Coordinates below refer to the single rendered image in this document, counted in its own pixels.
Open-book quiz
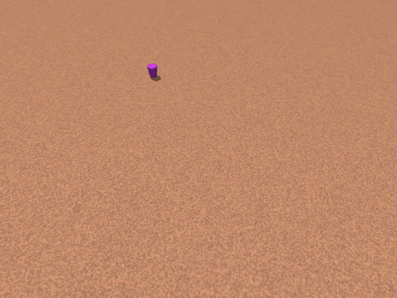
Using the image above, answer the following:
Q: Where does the cup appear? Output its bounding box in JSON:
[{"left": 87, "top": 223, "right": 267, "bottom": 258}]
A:
[{"left": 147, "top": 63, "right": 158, "bottom": 78}]

